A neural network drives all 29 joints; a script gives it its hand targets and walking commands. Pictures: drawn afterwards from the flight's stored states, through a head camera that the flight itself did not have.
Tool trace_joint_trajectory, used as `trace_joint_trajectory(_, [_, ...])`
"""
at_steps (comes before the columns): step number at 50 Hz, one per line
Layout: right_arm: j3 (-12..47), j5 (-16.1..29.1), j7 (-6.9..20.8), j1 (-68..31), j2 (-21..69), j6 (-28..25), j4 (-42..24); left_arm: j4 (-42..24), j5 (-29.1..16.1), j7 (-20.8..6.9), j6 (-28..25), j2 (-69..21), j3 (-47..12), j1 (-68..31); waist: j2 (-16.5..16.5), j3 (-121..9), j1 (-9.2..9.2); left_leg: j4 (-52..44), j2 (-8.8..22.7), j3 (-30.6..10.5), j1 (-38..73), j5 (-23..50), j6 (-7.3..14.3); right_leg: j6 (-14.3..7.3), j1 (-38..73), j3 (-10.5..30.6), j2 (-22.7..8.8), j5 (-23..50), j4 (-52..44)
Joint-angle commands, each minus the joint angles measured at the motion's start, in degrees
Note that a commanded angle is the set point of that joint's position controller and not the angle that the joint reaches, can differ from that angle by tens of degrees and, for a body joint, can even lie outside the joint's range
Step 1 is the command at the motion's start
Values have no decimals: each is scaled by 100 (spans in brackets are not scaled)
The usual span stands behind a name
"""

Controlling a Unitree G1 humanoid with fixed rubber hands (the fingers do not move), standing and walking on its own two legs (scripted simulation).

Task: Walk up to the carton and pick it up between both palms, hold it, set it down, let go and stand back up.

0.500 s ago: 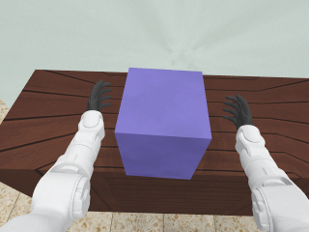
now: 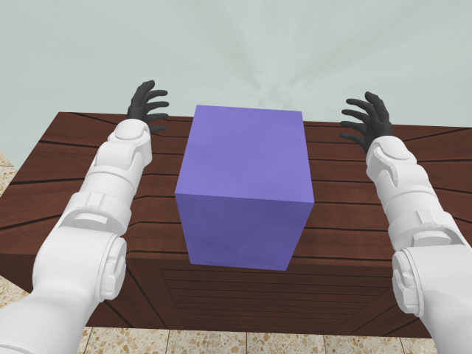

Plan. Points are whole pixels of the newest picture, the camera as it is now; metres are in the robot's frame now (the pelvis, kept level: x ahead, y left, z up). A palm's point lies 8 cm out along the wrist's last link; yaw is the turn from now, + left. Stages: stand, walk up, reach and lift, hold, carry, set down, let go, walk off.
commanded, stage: set down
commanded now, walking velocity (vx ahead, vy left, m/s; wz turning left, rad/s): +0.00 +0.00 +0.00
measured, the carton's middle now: (243, 191) +0.41 -0.01 +0.02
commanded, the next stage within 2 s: none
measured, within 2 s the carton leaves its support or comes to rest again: neither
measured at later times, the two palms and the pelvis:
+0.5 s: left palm (123, 180) +0.37 +0.19 +0.10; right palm (369, 179) +0.37 -0.22 +0.11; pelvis -0.04 -0.01 +0.00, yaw +0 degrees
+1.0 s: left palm (118, 234) +0.30 +0.20 +0.04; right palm (371, 224) +0.32 -0.23 +0.06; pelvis -0.01 +0.00 +0.00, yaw +0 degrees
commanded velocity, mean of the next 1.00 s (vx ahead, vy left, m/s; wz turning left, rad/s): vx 0.00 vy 0.00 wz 0.00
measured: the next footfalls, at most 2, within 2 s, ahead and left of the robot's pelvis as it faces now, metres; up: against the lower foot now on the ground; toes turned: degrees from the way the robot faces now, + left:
none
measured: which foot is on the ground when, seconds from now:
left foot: down 0.00-1.00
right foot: down 0.00-1.00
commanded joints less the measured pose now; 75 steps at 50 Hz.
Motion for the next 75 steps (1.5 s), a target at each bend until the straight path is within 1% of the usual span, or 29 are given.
trace_joint_trajectory(1, [-113,541,-169,-3128,-1271,102,-1517,-2165,-97,-101,367,1128,332,-2857,-189,-3056,196,-344,-375,209,896,2756,-472,192,3100,-121,377,2996,405])
trace_joint_trajectory(9, [75,495,-187,-2209,-945,244,-1780,-2377,-121,-342,435,1069,431,-1934,-478,-2528,174,-670,-406,182,641,1909,-228,180,3681,-10,279,2240,340])
trace_joint_trajectory(11, [123,410,-176,-2017,-768,215,-1788,-2037,-149,-340,269,1122,454,-1713,-565,-2288,326,-747,-397,192,482,1322,-94,175,3475,-10,224,1415,279])
trace_joint_trajectory(12, [-122,279,-188,-2580,-812,227,-2015,-2161,-363,-322,124,1318,348,-2413,-544,-2544,239,-729,-423,224,333,941,-39,196,3217,0,168,898,264])
trace_joint_trajectory(21, [-379,-263,-203,-1165,-381,-134,-1969,-1954,-524,-339,-847,1111,198,-1495,-559,-2194,139,-735,-439,144,211,140,40,103,2831,24,83,-521,111])
trace_joint_trajectory(25, [-710,-449,-193,-1920,-374,-175,-2234,-1763,-871,-265,-1167,1306,-51,-2257,-440,-2418,30,-657,-473,176,-203,-438,31,44,2397,113,-18,-1428,66])
trace_joint_trajectory(27, [-635,-462,-193,-809,-295,-369,-2331,-1918,-758,-287,-1201,998,-19,-1050,-509,-2445,37,-614,-446,151,102,-65,-4,46,2716,101,39,-969,98])
trace_joint_trajectory(33, [-527,-423,-227,-197,-256,-633,-2659,-2296,-480,-432,-1192,824,38,-219,-264,-2299,4,-692,-471,161,412,390,-75,41,2856,-1,109,-251,120])
trace_joint_trajectory(40, [-337,-157,-188,1041,-431,-971,-3566,-4135,-19,-548,-1132,634,356,1075,3,-2410,128,-585,-487,203,1475,2188,-286,57,3314,-107,304,1222,101])
trace_joint_trajectory(41, [-150,-124,-169,2079,-206,-1075,-3429,-4188,176,-591,-1111,316,388,2125,-1,-2012,176,-607,-468,162,1700,2549,-314,46,3511,-125,332,1547,71])
trace_joint_trajectory(42, [-428,-136,-182,964,-456,-1047,-3886,-4582,40,-554,-1102,711,373,943,123,-2345,153,-531,-499,232,1513,2472,-347,57,3324,-88,297,1468,121])
trace_joint_trajectory(43, [-310,-143,-132,1965,-312,-1069,-3629,-4350,158,-570,-1089,413,351,2029,22,-1852,90,-595,-499,161,1570,2510,-332,64,3385,-143,335,1485,81])
trace_joint_trajectory(46, [-542,-274,-77,1751,-445,-1087,-4225,-4978,111,-498,-1123,590,336,1775,119,-1820,91,-624,-485,195,1403,2285,-339,42,3216,-95,303,1215,80])
trace_joint_trajectory(47, [-342,-146,-24,2649,-249,-1159,-4199,-5039,141,-504,-1202,385,313,2713,-6,-1573,151,-629,-478,152,1566,2453,-320,23,3340,-76,316,1389,77])
trace_joint_trajectory(48, [-628,-269,-25,1632,-486,-1129,-4574,-5310,-7,-478,-1233,694,244,1635,71,-1944,77,-581,-508,185,1343,2201,-323,16,3131,-67,285,1145,100])
trace_joint_trajectory(49, [-295,-184,33,3535,-142,-1208,-4055,-5077,214,-493,-1262,156,225,3636,10,-1343,83,-644,-455,78,1725,2575,-314,-16,3409,-79,326,1486,44])
trace_joint_trajectory(50, [-480,-204,14,2675,-348,-1260,-4584,-5415,114,-519,-1300,439,244,2753,22,-1704,83,-555,-486,160,1590,2557,-347,-29,3336,-14,318,1507,88])
trace_joint_trajectory(51, [-374,-194,38,3591,-159,-1291,-4319,-5288,224,-536,-1332,188,199,3653,54,-1402,25,-623,-465,98,1690,2622,-341,-46,3506,-21,326,1585,63])
trace_joint_trajectory(54, [-515,-333,103,2937,-189,-1219,-4617,-5085,31,-481,-1451,454,19,2894,-5,-1146,42,-792,-445,136,1171,1453,-213,-77,3104,49,222,465,-27])
trace_joint_trajectory(55, [-336,-327,154,4139,113,-1304,-4324,-4934,178,-496,-1539,74,-7,4197,-73,-678,67,-861,-394,57,1302,1412,-201,-122,3279,66,234,425,-59])
trace_joint_trajectory(56, [-563,-413,140,3116,-145,-1306,-4705,-5188,16,-482,-1601,414,-6,3199,-63,-1016,100,-821,-423,151,1088,1113,-189,-125,3088,93,192,155,-26])
trace_joint_trajectory(57, [-418,-389,179,4266,118,-1342,-4331,-4801,123,-493,-1639,74,-105,4354,-137,-543,25,-906,-379,54,1172,1104,-173,-139,3226,71,209,161,-71])
trace_joint_trajectory(58, [-630,-524,154,2832,-47,-1314,-4711,-4941,-25,-452,-1696,467,-99,2831,-36,-881,60,-888,-401,139,821,634,-150,-155,3009,139,140,-272,-31])
trace_joint_trajectory(59, [-489,-485,219,4114,164,-1366,-4438,-4637,14,-440,-1772,117,-232,4132,-167,-441,-16,-944,-375,63,931,618,-113,-170,3096,90,177,-323,-57])
trace_joint_trajectory(60, [-595,-562,198,3219,67,-1393,-4747,-4718,-87,-420,-1863,381,-180,3240,-157,-645,110,-916,-386,129,659,282,-71,-178,2926,153,132,-625,-25])
trace_joint_trajectory(63, [-468,-706,223,4572,411,-1524,-4492,-4355,19,-430,-2112,73,-364,4518,-266,-209,-20,-935,-383,56,725,107,-38,-215,3028,155,82,-772,-85])
trace_joint_trajectory(64, [-582,-744,168,3839,391,-1537,-4726,-4334,-98,-469,-2114,324,-395,3772,-224,-267,-48,-934,-427,100,545,-222,-7,-208,2875,217,24,-1032,-84])
trace_joint_trajectory(67, [-478,-891,147,4922,658,-1739,-4466,-3948,32,-506,-2354,118,-419,4848,-350,50,-54,-940,-379,85,584,-302,40,-213,3043,240,-1,-1068,-74])
trace_joint_trajectory(75, [-567,-1208,-51,5231,876,-2065,-4184,-3686,59,-566,-2614,342,-427,5138,-176,231,-21,-915,-303,78,447,-604,17,-220,3108,212,-39,-1176,35])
